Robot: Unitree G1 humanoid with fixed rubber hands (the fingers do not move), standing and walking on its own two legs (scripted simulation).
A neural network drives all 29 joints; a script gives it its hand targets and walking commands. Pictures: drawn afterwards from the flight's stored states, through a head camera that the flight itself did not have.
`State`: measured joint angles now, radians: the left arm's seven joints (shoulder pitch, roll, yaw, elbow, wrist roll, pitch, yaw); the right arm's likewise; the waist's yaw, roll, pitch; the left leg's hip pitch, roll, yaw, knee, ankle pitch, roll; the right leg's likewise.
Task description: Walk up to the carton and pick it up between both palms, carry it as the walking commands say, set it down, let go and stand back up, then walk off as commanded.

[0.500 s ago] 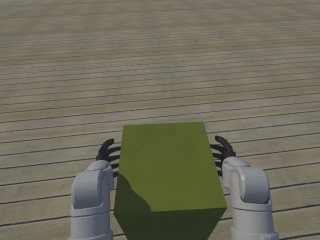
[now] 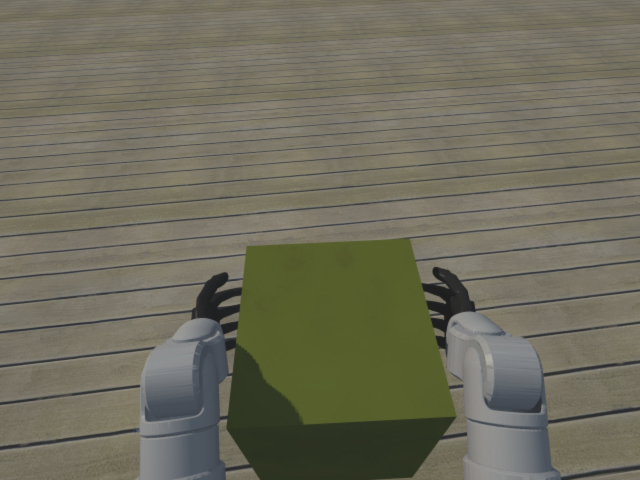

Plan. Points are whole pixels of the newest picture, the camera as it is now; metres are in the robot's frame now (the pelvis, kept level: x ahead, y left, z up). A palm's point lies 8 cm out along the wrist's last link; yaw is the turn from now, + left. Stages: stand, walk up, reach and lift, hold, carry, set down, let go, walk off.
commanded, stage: carry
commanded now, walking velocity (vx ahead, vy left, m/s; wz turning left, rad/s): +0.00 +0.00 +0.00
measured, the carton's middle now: (333, 367) +0.27 +0.00 +0.01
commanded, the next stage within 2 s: hold in 0.66 s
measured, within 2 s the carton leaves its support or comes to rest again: neither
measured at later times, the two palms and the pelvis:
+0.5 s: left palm (204, 329) +0.28 +0.15 +0.09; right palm (448, 321) +0.28 -0.13 +0.09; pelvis +0.01 +0.01 +0.00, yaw +0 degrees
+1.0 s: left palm (220, 331) +0.29 +0.14 +0.06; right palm (451, 327) +0.29 -0.14 +0.06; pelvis +0.00 +0.00 +0.01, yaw +1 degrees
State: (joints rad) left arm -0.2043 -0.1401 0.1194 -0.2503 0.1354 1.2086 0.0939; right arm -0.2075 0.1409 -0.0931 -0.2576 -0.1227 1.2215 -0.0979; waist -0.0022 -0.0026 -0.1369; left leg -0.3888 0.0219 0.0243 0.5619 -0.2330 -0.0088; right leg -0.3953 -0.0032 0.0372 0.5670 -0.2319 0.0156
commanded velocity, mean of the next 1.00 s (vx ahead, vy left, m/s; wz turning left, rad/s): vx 0.00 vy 0.00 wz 0.00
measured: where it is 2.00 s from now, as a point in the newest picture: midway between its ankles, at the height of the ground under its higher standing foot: outside the picture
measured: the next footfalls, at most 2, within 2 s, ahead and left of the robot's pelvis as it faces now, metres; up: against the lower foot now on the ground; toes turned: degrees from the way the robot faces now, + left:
none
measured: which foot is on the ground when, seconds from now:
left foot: down 0.00-1.00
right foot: down 0.00-1.00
